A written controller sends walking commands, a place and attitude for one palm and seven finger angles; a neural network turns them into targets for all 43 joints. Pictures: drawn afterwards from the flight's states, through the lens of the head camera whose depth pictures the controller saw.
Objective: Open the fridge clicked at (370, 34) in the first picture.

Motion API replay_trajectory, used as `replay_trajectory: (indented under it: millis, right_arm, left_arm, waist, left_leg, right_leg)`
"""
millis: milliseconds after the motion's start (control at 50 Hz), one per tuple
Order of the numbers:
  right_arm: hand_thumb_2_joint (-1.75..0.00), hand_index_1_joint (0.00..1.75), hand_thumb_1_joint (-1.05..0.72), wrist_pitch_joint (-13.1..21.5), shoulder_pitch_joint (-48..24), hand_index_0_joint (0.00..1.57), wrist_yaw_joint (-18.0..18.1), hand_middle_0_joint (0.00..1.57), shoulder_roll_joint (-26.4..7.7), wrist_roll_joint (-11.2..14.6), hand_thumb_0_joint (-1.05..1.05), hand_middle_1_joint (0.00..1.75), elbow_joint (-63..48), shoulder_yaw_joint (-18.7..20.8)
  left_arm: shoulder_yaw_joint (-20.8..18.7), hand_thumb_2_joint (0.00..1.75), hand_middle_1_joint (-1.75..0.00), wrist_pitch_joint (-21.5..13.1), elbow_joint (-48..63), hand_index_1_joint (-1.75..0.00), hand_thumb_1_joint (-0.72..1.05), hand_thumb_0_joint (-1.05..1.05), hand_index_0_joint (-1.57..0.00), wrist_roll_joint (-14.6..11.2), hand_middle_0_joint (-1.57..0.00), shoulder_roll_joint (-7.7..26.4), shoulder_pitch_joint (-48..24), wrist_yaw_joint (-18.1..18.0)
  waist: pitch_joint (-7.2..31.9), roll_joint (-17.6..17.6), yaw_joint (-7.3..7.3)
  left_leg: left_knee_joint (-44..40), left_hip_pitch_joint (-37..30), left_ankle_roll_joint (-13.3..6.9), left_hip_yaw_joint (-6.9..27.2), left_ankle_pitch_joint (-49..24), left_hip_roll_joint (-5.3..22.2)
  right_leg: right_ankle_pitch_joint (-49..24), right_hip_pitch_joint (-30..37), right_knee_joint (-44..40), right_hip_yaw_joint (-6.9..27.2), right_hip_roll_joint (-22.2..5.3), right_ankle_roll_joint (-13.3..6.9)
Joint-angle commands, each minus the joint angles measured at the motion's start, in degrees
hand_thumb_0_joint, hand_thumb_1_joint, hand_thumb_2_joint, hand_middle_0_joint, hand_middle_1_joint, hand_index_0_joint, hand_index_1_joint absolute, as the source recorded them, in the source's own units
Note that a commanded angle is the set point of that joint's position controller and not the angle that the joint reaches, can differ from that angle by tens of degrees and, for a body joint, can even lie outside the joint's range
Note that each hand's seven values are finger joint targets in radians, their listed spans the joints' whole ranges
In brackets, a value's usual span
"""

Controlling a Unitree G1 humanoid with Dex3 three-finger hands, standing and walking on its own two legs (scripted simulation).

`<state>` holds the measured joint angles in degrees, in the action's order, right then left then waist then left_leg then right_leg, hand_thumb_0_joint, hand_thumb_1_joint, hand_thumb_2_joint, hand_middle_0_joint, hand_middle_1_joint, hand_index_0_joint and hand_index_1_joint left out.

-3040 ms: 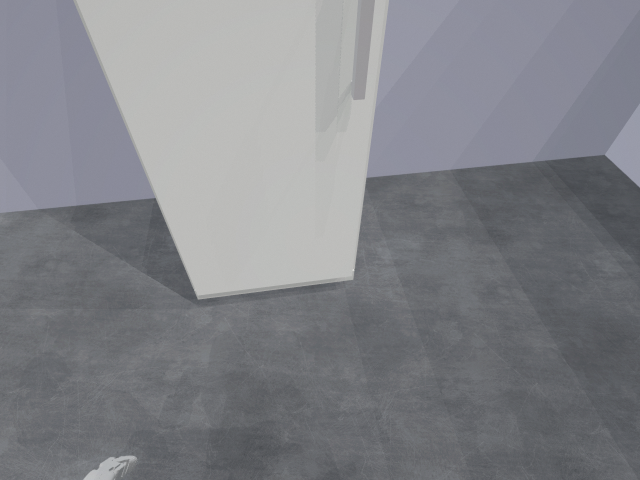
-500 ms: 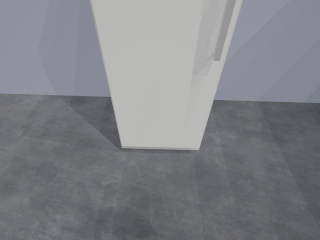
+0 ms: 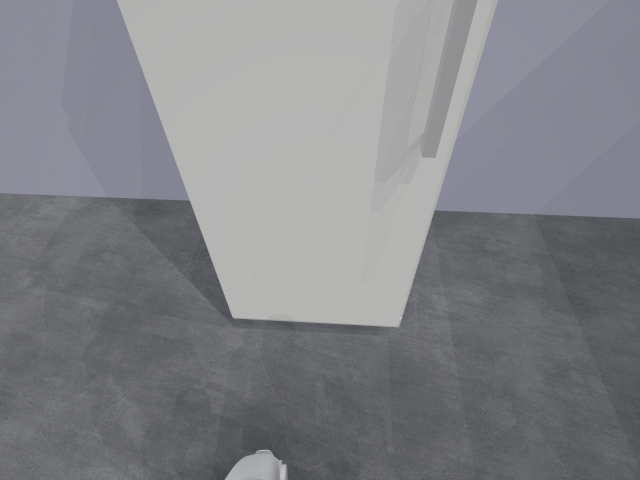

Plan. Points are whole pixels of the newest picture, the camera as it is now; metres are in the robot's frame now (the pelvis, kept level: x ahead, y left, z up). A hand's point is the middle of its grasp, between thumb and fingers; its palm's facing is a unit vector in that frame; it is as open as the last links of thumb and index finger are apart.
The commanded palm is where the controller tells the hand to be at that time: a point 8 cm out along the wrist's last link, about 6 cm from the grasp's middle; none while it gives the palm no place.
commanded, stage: take the last steps up to it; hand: right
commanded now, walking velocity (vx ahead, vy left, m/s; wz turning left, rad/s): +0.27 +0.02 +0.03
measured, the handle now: (448, 54) +0.67 -0.14 +0.22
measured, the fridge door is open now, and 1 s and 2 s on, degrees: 0 0 0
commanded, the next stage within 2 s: come to a stop and stand still in 0.24 s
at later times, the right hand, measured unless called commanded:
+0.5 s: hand (445, 470) +0.19 -0.16 -0.18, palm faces +0.08 +0.98 -0.20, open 7.2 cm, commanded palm none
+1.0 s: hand (450, 473) +0.19 -0.17 -0.20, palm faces +0.01 +0.97 -0.26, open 7.4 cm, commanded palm none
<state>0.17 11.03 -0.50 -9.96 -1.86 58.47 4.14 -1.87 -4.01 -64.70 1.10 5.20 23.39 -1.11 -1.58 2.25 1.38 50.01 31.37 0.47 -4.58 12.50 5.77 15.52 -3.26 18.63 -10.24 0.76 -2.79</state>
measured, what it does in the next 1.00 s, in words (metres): walks ahead: left foot, then right foot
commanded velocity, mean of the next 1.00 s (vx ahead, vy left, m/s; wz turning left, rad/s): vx -0.03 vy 0.01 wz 0.00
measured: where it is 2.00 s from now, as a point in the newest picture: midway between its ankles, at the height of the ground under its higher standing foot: outside the picture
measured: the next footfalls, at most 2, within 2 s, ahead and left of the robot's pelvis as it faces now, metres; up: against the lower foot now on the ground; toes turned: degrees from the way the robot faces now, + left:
left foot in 0.16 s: +0.21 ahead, +0.13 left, +0.00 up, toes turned +8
right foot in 0.52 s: +0.29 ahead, -0.10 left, +0.00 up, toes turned -6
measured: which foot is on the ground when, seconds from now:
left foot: up 0.00-0.14, down 0.16-0.54, up 0.56-0.86, down 0.88-1.00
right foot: down 0.00-0.16, up 0.18-0.50, down 0.52-1.00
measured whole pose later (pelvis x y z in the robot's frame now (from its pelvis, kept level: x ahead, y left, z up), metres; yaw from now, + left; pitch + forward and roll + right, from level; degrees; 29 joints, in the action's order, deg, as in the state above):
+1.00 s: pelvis +0.13 +0.02 -0.04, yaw +0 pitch -5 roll +1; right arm -1.5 15.5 2.5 -10.9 -2.1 53.9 1.5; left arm -3.7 2.3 -52.1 0.9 11.1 12.5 0.4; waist -3.2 -1.5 1.4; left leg 45.1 18.6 2.1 -0.4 21.9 2.4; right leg 13.1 -25.8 43.1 -2.3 -1.8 -1.1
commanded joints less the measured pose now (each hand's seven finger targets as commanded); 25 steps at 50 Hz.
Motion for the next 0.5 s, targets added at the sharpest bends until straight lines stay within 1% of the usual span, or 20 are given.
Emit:
replay_trajectory:
  millis: [0,20,60,80,100,120,140,160,180,200,220,240,260,280,320,360,400,440,460,480]
  right_arm:
    - [-0.9,0.3,-0.9,1.1,-4.8,0.2,-0.5,0.2,0.0,0.2,0.0,0.3,-4.7,-0.3]
    - [-0.9,0.3,-0.9,1.3,-5.7,0.2,-0.5,0.2,-0.1,0.1,0.0,0.3,-5.1,-0.3]
    - [-0.9,0.3,-0.9,1.5,-5.3,0.2,-0.5,0.2,-0.2,0.1,0.0,0.3,-5.2,-0.1]
    - [-0.9,0.3,-0.9,1.7,-2.5,0.2,-0.4,0.2,-0.6,0.0,0.0,0.3,-4.5,0.2]
    - [-0.9,0.3,-0.9,2.2,3.3,0.2,-0.3,0.2,-1.8,-0.1,0.0,0.3,-2.7,0.4]
    - [-0.9,0.3,-0.9,3.0,10.9,0.2,0.1,0.2,-4.6,-0.3,0.0,0.3,-0.1,1.2]
    - [-0.9,0.3,-0.9,3.8,18.4,0.2,1.0,0.2,-10.7,-0.4,0.0,0.3,1.5,2.7]
    - [-0.9,0.3,-0.9,3.5,20.4,0.2,1.1,0.2,-13.6,0.8,0.0,0.3,2.2,3.0]
    - [-0.9,0.3,-0.9,3.3,15.1,0.2,1.3,0.2,-12.2,1.0,0.0,0.3,1.0,2.7]
    - [-0.9,0.3,-0.9,3.2,10.0,0.2,1.6,0.2,-9.4,1.0,0.0,0.3,-0.3,1.8]
    - [-0.9,0.3,-0.9,3.4,6.8,0.2,1.8,0.2,-6.4,0.9,0.0,0.3,-0.9,0.9]
    - [-0.9,0.3,-0.9,3.6,5.1,0.2,1.9,0.2,-4.7,0.7,0.0,0.3,-1.1,0.3]
    - [-0.9,0.3,-0.9,4.0,4.8,0.2,2.0,0.2,-3.6,0.6,0.0,0.3,-0.9,-0.2]
    - [-0.9,0.3,-0.9,4.0,5.1,0.2,2.0,0.2,-2.5,0.4,0.0,0.3,-0.8,-0.2]
    - [-0.9,0.3,-0.9,4.0,5.6,0.2,1.9,0.2,-2.8,0.4,0.0,0.3,-0.9,-0.4]
    - [-0.9,0.3,-0.9,3.8,5.3,0.2,2.0,0.2,-3.7,0.3,0.0,0.3,-0.6,-0.8]
    - [-0.9,0.3,-0.9,3.1,5.7,0.2,2.2,0.2,-4.5,0.5,0.0,0.3,-0.1,-1.0]
    - [-0.9,0.3,-0.9,2.0,5.4,0.2,2.7,0.2,-5.9,0.6,0.0,0.3,0.3,-0.8]
    - [-0.9,0.3,-0.9,1.4,5.4,0.2,2.8,0.2,-6.5,0.9,0.0,0.3,0.3,-0.7]
    - [-0.9,0.3,-0.9,0.8,6.1,0.2,2.9,0.2,-6.4,0.9,0.0,0.3,-0.1,-0.5]
  left_arm:
    - [-1.6,0.9,-0.3,-0.8,0.2,-0.3,0.9,0.0,-0.2,0.5,-0.2,8.3,5.6,-0.7]
    - [-1.7,0.9,-0.3,-0.7,0.0,-0.3,0.9,0.0,-0.2,0.6,-0.2,8.2,5.9,-0.7]
    - [-1.7,0.9,-0.3,-0.4,-0.2,-0.3,0.9,0.0,-0.2,0.7,-0.2,8.6,5.7,-0.7]
    - [-1.7,0.9,-0.3,-0.2,-0.3,-0.3,0.9,0.0,-0.2,0.7,-0.2,9.1,5.1,-0.8]
    - [-1.6,0.9,-0.3,-0.1,-0.4,-0.3,0.9,0.0,-0.2,0.3,-0.2,9.3,4.7,-0.8]
    - [-1.5,0.9,-0.3,-0.3,-0.3,-0.3,0.9,0.0,-0.2,-0.2,-0.2,8.7,4.5,-0.4]
    - [-1.1,0.9,-0.3,-0.5,1.2,-0.3,0.9,0.0,-0.2,-0.8,-0.2,5.6,6.6,0.1]
    - [-1.2,0.9,-0.3,-0.1,2.6,-0.3,0.9,0.0,-0.2,-0.9,-0.2,6.5,4.8,0.0]
    - [-1.6,0.9,-0.3,0.4,2.9,-0.3,0.9,0.0,-0.2,-0.6,-0.2,6.1,1.0,0.1]
    - [-1.8,0.9,-0.3,0.7,3.7,-0.3,0.9,0.0,-0.2,-0.3,-0.2,5.9,-1.7,0.3]
    - [-1.6,0.9,-0.3,1.3,3.5,-0.3,0.9,0.0,-0.2,0.1,-0.2,5.1,-2.1,0.5]
    - [-1.5,0.9,-0.3,1.9,2.9,-0.3,0.9,0.0,-0.2,0.4,-0.2,4.0,-0.6,0.6]
    - [-1.2,0.9,-0.3,2.4,2.2,-0.3,0.9,0.0,-0.2,0.5,-0.2,3.4,1.2,0.6]
    - [-1.3,0.9,-0.3,2.9,2.2,-0.3,0.9,0.0,-0.2,0.6,-0.2,2.9,1.9,0.6]
    - [-1.0,0.9,-0.3,3.4,2.8,-0.3,0.9,0.0,-0.2,0.5,-0.2,2.5,1.2,0.7]
    - [-0.2,0.9,-0.3,3.2,3.4,-0.3,0.9,0.0,-0.2,0.1,-0.2,2.0,-0.6,0.6]
    - [0.4,0.9,-0.3,3.2,3.8,-0.3,0.9,0.0,-0.2,-0.3,-0.2,2.7,-3.4,0.3]
    - [0.1,0.9,-0.3,3.5,4.3,-0.3,0.9,0.0,-0.2,-0.6,-0.2,4.1,-4.6,-0.1]
    - [-0.2,0.9,-0.3,3.8,4.5,-0.3,0.9,0.0,-0.2,-0.6,-0.2,5.4,-4.5,-0.2]
    - [-0.7,0.9,-0.3,3.7,4.8,-0.3,0.9,0.0,-0.2,-0.5,-0.2,7.2,-4.0,-0.2]
  waist:
    - [-6.5,-7.4,0.9]
    - [-6.9,-7.2,1.14]
    - [-6.8,-6.3,0.56]
    - [-5.1,-6.4,-1.09]
    - [-1.7,-4.8,-3.69]
    - [3.2,-1.5,-6.88]
    - [10.4,11.2,-8.57]
    - [11.1,11.1,-7.99]
    - [7.8,7.4,-7.33]
    - [2.0,2.8,-5.52]
    - [-0.3,0.3,-3.55]
    - [-0.9,-0.5,-1.61]
    - [-0.6,1.4,-0.33]
    - [-0.9,2.7,0.45]
    - [-0.2,3.4,0.52]
    - [0.7,2.6,0.15]
    - [2.1,3.5,-1.11]
    - [2.3,4.7,-0.86]
    - [1.7,4.2,-0.44]
    - [1.6,1.1,-0.29]
  left_leg:
    - [-8.5,1.2,-0.7,-0.4,-1.1,0.0]
    - [-10.0,-0.6,-1.1,-0.7,-0.7,-0.4]
    - [-13.0,-5.5,-1.9,-1.8,-0.1,-1.9]
    - [-15.6,-9.9,-2.4,-2.9,-0.2,-3.3]
    - [-19.6,-18.0,-3.1,-4.3,-2.3,-5.1]
    - [-21.4,-30.9,-4.8,-0.4,-4.9,-2.2]
    - [-25.6,-44.3,-10.2,20.3,-9.5,13.5]
    - [-32.4,-42.5,-15.8,31.0,-10.3,21.2]
    - [-34.8,-35.9,-15.8,30.0,-2.3,20.1]
    - [-36.5,-28.7,-14.5,25.5,2.4,18.2]
    - [-37.3,-22.3,-12.3,18.7,1.5,14.9]
    - [-38.1,-18.7,-10.9,13.6,-2.9,13.0]
    - [-38.1,-16.7,-10.0,9.8,-7.8,11.4]
    - [-38.0,-14.4,-9.6,7.0,-10.1,10.4]
    - [-37.6,-14.9,-9.9,5.0,-14.1,9.1]
    - [-35.0,-16.8,-9.9,3.4,-24.4,8.5]
    - [-31.7,-19.6,-9.0,2.8,-32.0,7.3]
    - [-27.8,-20.3,-8.2,2.7,-32.1,7.3]
    - [-25.7,-18.7,-6.9,2.2,-29.1,6.7]
    - [-22.6,-16.8,-5.0,1.9,-24.0,5.2]
  right_leg:
    - [-18.8,-0.8,-6.9,9.3,-16.9,-6.9]
    - [-18.9,-1.4,-6.1,9.6,-17.1,-6.8]
    - [-20.9,-2.6,-3.6,9.4,-17.1,-6.4]
    - [-25.6,-2.3,0.4,8.1,-16.1,-5.7]
    - [-30.5,-2.5,8.0,6.4,-14.1,-4.2]
    - [-28.0,-8.6,19.6,4.3,-11.6,-2.1]
    - [-5.2,-22.5,37.6,0.1,-4.3,0.9]
    - [17.7,-27.6,51.1,4.3,-1.4,1.3]
    - [15.0,-30.2,56.1,9.1,-4.2,1.0]
    - [10.1,-31.7,56.5,10.0,-6.5,1.2]
    - [6.1,-29.5,53.8,10.4,-8.0,1.5]
    - [4.2,-26.7,50.8,9.7,-8.4,2.1]
    - [3.1,-25.0,47.9,8.9,-8.5,2.8]
    - [3.0,-23.3,44.7,8.0,-8.6,3.5]
    - [2.1,-22.2,37.8,6.6,-8.0,4.2]
    - [1.7,-20.0,29.4,6.1,-6.9,4.9]
    - [-0.2,-16.9,22.4,5.7,-5.1,5.2]
    - [-3.9,-13.0,15.1,6.0,-4.8,5.1]
    - [-9.0,-9.8,11.1,5.8,-4.6,5.0]
    - [-20.6,-6.3,8.4,7.0,-6.1,4.3]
